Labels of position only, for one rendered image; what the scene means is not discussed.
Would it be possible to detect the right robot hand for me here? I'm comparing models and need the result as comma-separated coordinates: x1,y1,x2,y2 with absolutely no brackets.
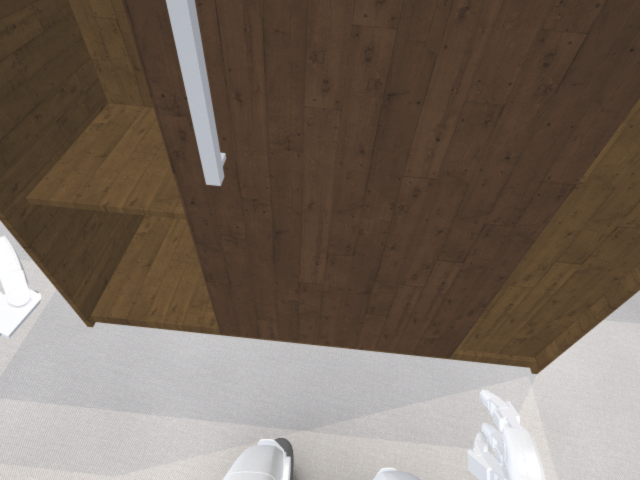
467,389,545,480

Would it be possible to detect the handle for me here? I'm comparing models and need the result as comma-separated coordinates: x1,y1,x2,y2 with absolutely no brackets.
166,0,226,186

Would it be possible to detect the left robot shin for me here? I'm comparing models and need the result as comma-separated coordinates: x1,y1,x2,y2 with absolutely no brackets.
257,439,284,452

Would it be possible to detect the left robot hand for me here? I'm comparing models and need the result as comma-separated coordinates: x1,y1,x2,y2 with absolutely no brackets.
0,236,41,339

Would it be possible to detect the wardrobe door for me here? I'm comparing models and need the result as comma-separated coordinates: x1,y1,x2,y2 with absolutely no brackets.
122,0,640,358
457,99,640,358

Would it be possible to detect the robot left thigh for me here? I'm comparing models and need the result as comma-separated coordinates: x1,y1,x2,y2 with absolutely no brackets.
223,445,291,480

